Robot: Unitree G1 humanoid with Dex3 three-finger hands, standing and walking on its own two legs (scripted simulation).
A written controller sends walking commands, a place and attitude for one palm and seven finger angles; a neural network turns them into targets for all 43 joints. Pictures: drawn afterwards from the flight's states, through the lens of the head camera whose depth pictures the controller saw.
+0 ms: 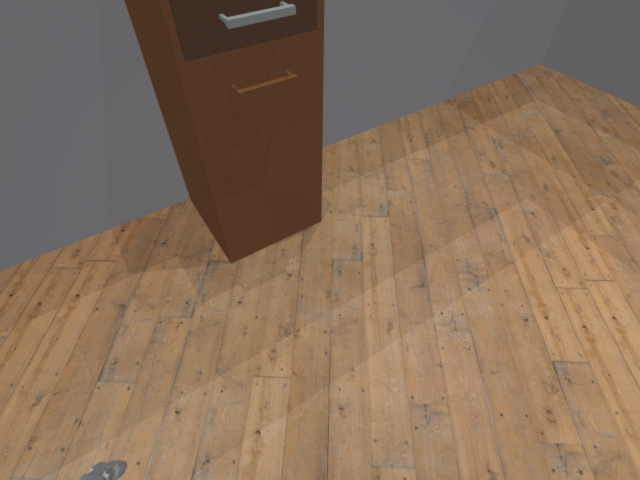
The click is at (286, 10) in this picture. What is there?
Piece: drawer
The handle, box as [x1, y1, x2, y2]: [219, 1, 295, 28]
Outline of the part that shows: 295,6 292,4 287,4 282,1 280,2 280,5 278,7 230,17 226,17 223,14 219,14 219,17 228,28 294,14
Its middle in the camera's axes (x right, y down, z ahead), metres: -0.16 -0.56 +0.96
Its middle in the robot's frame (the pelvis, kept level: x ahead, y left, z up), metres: +1.11 +0.21 +0.13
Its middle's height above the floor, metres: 0.90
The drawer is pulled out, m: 0.00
